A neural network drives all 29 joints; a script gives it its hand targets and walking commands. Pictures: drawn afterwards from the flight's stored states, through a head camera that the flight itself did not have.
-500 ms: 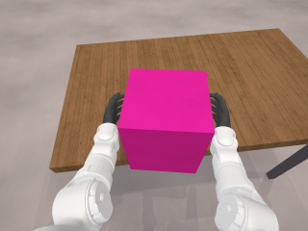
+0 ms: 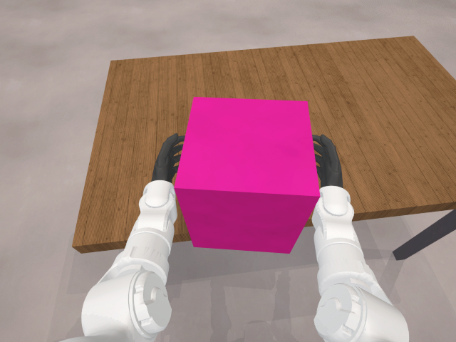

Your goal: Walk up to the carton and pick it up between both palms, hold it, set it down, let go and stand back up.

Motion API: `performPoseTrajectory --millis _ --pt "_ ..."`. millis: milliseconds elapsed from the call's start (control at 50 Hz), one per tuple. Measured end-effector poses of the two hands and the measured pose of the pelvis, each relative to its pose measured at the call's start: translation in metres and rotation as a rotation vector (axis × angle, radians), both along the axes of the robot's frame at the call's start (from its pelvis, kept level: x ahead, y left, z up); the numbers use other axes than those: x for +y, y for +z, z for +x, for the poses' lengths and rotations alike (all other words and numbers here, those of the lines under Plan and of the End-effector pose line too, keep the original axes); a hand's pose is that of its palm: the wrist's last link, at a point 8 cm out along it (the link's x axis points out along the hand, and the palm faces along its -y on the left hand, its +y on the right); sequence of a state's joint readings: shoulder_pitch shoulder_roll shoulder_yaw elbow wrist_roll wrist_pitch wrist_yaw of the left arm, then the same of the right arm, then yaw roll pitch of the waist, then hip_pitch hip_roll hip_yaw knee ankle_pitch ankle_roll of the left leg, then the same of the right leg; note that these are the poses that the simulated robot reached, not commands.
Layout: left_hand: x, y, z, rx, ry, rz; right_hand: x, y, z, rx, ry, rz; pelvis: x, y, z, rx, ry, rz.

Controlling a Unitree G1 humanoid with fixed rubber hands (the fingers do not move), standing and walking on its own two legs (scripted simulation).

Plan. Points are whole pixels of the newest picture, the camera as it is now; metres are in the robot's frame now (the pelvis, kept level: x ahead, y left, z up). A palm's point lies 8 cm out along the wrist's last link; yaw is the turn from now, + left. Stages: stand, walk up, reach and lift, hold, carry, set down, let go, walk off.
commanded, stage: set down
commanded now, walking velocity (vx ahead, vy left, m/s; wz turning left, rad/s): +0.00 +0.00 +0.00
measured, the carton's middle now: (245, 181) +0.44 -0.03 -0.01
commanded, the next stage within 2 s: none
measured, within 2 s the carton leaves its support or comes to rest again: neither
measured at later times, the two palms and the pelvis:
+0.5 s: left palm (163, 176) +0.43 +0.12 +0.03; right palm (329, 180) +0.41 -0.18 +0.04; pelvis +0.00 +0.00 +0.00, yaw +0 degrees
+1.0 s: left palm (148, 168) +0.44 +0.15 +0.04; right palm (337, 175) +0.41 -0.20 +0.04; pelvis +0.00 +0.00 +0.00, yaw -2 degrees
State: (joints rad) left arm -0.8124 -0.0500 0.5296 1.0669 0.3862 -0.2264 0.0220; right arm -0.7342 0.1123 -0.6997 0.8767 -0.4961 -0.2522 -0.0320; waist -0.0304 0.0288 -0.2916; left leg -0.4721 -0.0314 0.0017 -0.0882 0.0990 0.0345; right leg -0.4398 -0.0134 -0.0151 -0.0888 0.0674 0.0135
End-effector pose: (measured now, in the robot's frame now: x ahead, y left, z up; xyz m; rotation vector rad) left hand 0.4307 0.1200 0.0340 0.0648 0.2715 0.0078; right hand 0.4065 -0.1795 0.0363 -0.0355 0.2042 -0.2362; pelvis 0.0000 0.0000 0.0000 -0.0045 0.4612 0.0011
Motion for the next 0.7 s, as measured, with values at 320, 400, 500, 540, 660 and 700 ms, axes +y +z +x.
performPoseTrajectory --millis 320,400,500,540,660,700 --pt "0.0006 -0.0012 0.0003 -0.007 -0.004 -0.009 -0.0002 -0.0009 0.0003 -0.004 -0.003 0.0 -0.0007 0.0006 0.002 -0.012 0.001 0.0" --pt "0.001 -0.0012 0.0006 -0.007 -0.009 -0.01 -0.0002 -0.001 0.0003 -0.004 -0.003 0.002 -0.0001 0.0008 0.0027 -0.014 0.001 0.001" --pt "0.0017 -0.0012 0.0012 -0.007 -0.019 -0.008 -0.0006 -0.0011 0.0005 -0.002 -0.001 0.005 0.0007 0.001 0.0039 -0.019 -0.001 0.001" --pt "0.0022 -0.0011 0.0016 -0.005 -0.026 -0.008 -0.001 -0.0012 0.0008 0.0 0.002 0.006 0.001 0.0011 0.0043 -0.02 -0.002 0.001" --pt "0.0043 -0.0022 0.0065 0.019 -0.058 0.006 -0.0026 -0.0052 0.0013 0.038 0.019 0.009 0.0011 0.0017 0.004 -0.025 -0.01 0.001" --pt "0.005 -0.0034 0.0092 0.035 -0.066 0.013 -0.0029 -0.0098 -0.0001 0.067 0.022 0.016 0.001 0.0019 0.0031 -0.026 -0.016 0.001"
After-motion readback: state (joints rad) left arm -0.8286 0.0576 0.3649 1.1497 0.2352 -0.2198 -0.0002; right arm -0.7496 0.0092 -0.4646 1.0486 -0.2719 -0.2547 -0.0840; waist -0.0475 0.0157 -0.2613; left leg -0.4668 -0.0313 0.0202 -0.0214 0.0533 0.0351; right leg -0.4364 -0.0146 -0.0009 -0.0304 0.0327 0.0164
